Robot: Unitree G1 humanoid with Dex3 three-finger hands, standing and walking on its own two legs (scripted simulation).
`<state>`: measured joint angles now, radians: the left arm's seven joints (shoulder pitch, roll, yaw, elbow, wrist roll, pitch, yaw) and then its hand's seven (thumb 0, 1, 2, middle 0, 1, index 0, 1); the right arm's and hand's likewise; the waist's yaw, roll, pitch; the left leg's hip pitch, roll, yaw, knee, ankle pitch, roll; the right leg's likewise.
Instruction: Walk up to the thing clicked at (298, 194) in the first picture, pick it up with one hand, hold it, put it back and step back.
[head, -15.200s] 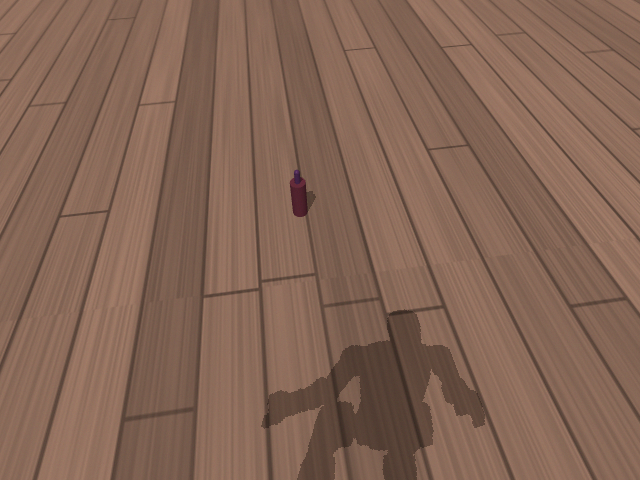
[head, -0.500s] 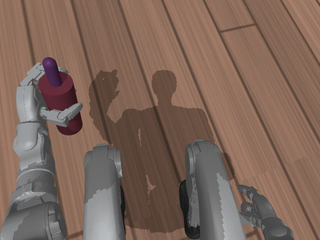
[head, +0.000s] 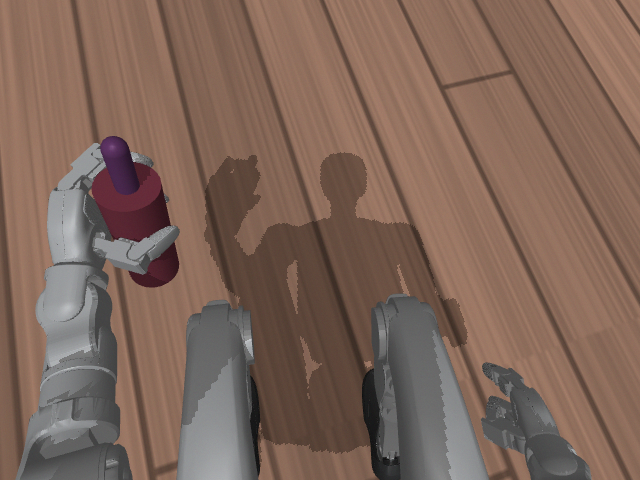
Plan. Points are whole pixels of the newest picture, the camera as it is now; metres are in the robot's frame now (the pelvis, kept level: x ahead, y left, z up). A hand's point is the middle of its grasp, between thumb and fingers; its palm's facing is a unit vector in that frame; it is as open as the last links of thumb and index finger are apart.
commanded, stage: lift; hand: left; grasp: from the side
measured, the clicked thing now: (137, 217) +0.40 +0.22 -0.01
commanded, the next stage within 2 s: hold in 1.66 s
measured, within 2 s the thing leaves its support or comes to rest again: neither
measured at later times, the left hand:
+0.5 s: hand (41, 145) +0.38 +0.21 +0.17, palm faces +0.10 -0.99 -0.03, open 10.0 cm
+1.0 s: hand out of the picture +0.38 +0.21 +0.28, palm faces +0.09 -1.00 -0.02, open 10.0 cm
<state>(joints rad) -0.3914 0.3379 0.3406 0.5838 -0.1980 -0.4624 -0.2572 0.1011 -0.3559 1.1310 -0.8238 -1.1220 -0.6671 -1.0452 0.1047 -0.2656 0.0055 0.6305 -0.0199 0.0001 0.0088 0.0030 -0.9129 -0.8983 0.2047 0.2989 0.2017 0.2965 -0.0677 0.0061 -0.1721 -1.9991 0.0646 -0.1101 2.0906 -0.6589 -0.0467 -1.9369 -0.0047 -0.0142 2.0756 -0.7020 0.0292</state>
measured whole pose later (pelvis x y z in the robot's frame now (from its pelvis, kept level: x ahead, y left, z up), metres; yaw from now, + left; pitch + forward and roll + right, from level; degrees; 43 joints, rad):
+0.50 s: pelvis +0.03 +0.01 +0.15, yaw +2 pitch +27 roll -3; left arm -0.15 0.26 0.21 0.26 -0.21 -0.27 -0.14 0.10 -0.36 1.13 -0.83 -1.11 -0.67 -1.04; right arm 0.13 -0.24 0.00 0.60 0.03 -0.03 -0.04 0.00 -0.90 -0.89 0.20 0.30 0.20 0.30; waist -0.02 0.03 -0.19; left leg -1.48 0.07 -0.07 1.63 -0.62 -0.04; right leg -1.41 -0.02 -0.03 1.60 -0.66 0.03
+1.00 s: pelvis +0.05 +0.01 +0.25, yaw +3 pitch +17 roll -2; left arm -0.12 0.24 0.16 0.35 -0.21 -0.30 -0.15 0.10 -0.36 1.13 -0.83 -1.11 -0.67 -1.04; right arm 0.23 -0.23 0.01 0.63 0.02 -0.05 -0.05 0.01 -0.90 -0.89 0.20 0.30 0.20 0.30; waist -0.03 0.02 -0.12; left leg -0.99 0.06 -0.03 1.21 -0.51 -0.03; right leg -0.93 -0.03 -0.03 1.18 -0.53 0.03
